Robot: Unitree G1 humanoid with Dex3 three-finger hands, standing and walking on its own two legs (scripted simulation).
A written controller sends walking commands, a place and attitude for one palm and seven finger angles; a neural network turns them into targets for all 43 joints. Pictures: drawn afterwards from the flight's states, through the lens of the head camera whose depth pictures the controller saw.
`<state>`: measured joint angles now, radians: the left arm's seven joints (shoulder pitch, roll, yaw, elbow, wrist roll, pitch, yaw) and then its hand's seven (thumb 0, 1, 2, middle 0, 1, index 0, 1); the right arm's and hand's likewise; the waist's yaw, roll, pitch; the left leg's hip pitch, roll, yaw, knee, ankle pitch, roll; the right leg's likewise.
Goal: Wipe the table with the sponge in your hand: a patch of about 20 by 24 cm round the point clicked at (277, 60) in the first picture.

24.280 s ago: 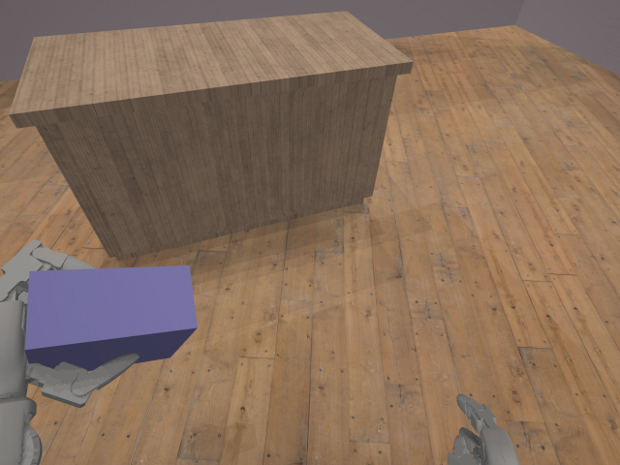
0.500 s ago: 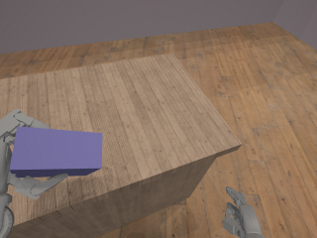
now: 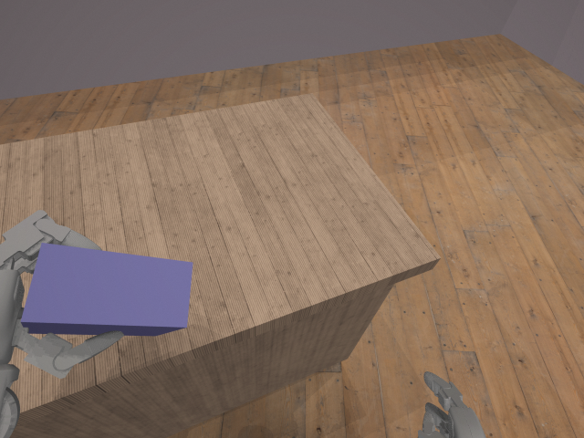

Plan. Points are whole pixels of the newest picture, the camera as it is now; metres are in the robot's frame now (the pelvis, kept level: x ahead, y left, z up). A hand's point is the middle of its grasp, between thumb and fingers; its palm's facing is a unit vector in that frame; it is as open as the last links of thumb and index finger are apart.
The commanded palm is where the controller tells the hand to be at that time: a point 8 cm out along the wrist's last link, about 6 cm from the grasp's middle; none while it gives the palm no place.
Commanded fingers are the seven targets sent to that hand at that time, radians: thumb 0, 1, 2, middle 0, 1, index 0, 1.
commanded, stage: come to a stop and stand still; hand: left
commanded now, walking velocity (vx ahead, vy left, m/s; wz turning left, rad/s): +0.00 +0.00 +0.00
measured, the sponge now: (132, 299) +0.23 +0.20 +0.12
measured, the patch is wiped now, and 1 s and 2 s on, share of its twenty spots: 0.00 0.00 0.00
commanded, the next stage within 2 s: look again from close up in 0.52 s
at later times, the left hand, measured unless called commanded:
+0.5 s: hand (66, 280) +0.23 +0.25 +0.15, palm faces +0.37 -0.86 -0.36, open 10.7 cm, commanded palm +0.17 +0.28 +0.18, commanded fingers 0.00 0.10 1.30 -1.20 -1.60 -1.20 -1.60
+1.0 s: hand (58, 285) +0.22 +0.26 +0.15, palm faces +0.36 -0.85 -0.38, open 10.7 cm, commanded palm +0.16 +0.29 +0.18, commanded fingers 0.00 0.10 1.30 -1.20 -1.60 -1.20 -1.60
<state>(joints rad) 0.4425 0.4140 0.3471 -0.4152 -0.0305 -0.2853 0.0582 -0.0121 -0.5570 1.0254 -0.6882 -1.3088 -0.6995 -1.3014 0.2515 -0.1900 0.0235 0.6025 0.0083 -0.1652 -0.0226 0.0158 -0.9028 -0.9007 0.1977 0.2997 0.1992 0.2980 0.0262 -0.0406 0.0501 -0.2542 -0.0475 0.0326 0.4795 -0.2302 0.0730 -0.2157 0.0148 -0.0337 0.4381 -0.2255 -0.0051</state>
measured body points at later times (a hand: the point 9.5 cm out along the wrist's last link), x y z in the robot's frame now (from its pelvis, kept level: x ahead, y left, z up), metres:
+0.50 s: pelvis +0.01 +0.00 +0.00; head +0.03 +0.03 +0.45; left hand +0.20 +0.30 +0.17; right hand +0.20 -0.21 -0.06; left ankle +0.02 +0.07 -0.74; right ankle +0.00 -0.12 -0.74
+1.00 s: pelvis +0.01 +0.01 +0.00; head +0.03 +0.03 +0.45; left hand +0.19 +0.30 +0.17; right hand +0.19 -0.21 -0.06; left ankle +0.02 +0.07 -0.74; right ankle +0.00 -0.12 -0.74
